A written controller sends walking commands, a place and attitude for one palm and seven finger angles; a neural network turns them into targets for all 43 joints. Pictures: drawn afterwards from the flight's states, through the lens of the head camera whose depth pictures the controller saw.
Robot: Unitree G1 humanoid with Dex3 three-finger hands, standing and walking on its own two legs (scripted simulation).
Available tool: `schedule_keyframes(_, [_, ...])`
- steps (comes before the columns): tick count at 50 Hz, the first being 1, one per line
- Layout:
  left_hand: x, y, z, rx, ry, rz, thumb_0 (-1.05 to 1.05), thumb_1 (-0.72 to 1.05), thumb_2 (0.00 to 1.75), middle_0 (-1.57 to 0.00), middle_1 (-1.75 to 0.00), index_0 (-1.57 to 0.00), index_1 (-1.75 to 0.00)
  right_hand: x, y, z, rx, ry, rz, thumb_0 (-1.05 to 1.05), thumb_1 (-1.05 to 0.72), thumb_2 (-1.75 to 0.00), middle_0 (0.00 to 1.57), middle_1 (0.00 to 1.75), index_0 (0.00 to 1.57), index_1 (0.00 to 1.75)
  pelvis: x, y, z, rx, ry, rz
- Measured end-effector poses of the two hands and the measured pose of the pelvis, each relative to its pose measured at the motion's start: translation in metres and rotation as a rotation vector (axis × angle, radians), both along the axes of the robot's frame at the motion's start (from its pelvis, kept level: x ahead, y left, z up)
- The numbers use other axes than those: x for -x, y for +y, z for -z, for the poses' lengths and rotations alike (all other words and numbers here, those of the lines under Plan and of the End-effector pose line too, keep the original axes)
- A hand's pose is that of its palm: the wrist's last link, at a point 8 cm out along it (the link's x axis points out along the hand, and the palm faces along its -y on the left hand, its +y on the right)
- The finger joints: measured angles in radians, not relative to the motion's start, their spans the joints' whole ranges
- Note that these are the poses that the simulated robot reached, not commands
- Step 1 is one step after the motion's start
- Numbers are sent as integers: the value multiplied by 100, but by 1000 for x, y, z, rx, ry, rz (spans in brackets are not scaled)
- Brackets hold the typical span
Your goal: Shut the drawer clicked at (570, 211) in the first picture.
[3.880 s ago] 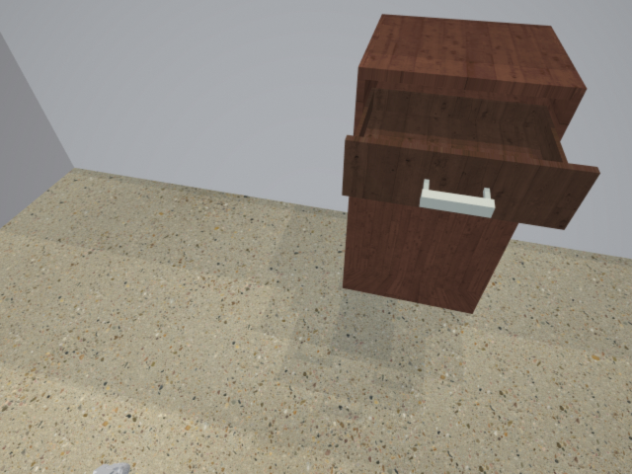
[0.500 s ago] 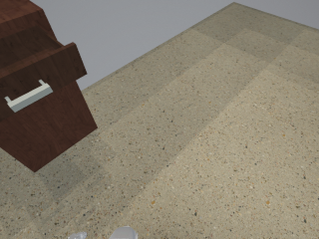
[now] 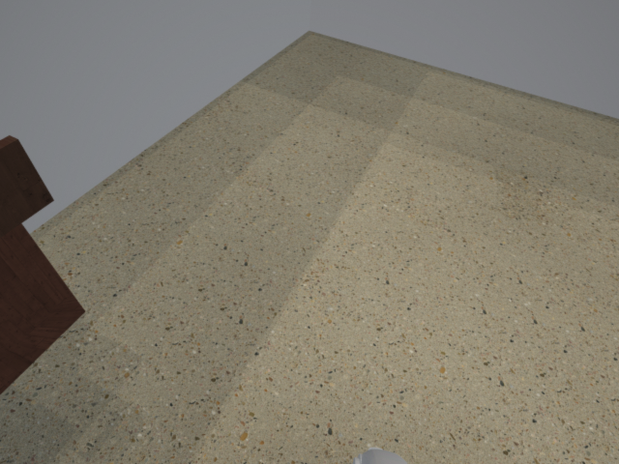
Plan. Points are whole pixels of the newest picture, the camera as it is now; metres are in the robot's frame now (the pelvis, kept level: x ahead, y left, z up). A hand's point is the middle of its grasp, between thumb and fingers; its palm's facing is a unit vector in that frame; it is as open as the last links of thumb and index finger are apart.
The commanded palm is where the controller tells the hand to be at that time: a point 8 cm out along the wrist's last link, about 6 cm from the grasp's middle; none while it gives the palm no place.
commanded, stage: walk to a spot facing it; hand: left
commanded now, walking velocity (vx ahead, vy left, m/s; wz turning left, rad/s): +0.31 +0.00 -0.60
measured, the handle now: out of the picture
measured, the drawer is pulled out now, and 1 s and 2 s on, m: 0.28 0.28 0.28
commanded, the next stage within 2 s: turn to face it in 1.16 s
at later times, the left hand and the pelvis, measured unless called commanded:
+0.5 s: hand (260, 399) +0.25 +0.09 -0.16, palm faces -0.17 -0.96 -0.21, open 7.3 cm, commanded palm none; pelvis +0.15 -0.09 +0.00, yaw -13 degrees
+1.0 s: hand (268, 299) +0.44 +0.10 -0.18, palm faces -0.29 -0.94 -0.15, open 7.4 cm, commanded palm none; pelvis +0.36 -0.07 +0.00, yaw -24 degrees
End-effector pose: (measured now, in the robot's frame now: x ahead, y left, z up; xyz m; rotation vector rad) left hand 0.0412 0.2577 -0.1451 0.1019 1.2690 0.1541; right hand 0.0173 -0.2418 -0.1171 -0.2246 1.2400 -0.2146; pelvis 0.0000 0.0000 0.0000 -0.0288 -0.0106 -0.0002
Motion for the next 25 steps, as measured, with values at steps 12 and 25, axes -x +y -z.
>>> schedule_keyframes(12, [-200,-98,0,-39,-227,288,0,91,90,-19,-30,-19,-30,82,-45,45,-95,324,277,1,-91,-90,21,30,20,30,-69,-60,33,-26,-6,145])
schedule_keyframes(25, [-208,-123,-13,-45,-80,251,0,93,90,-20,-30,-20,-30,-136,-95,17,-71,-101,224,0,-91,-90,20,30,20,30,-151,-89,3,-19,-4,226])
